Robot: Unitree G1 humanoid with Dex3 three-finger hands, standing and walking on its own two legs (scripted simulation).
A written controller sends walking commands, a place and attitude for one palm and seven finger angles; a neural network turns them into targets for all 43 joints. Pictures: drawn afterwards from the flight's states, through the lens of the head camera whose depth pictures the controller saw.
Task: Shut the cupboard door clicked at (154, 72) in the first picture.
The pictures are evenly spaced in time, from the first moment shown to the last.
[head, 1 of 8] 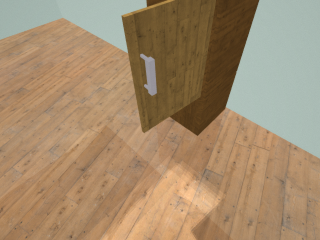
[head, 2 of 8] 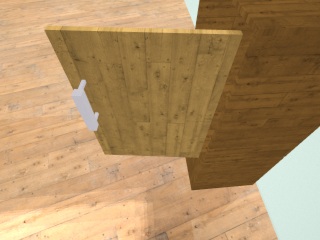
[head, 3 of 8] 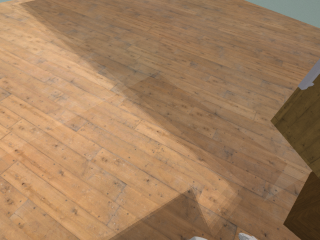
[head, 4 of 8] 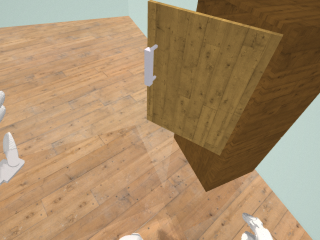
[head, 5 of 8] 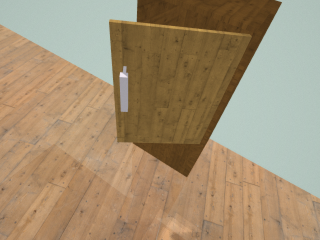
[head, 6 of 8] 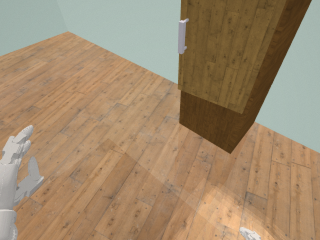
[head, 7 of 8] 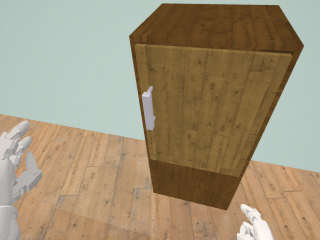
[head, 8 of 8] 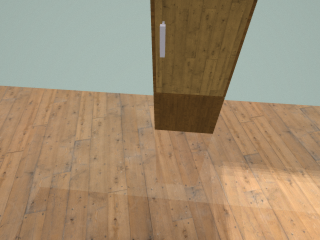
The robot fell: no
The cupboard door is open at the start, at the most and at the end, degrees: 83 83 0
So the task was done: yes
